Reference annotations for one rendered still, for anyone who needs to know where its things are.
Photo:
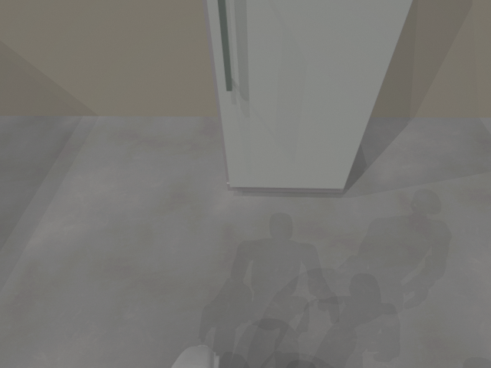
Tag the robot left thigh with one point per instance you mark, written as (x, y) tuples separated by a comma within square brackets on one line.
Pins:
[(197, 357)]

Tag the fridge door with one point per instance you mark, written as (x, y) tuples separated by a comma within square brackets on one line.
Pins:
[(305, 78)]

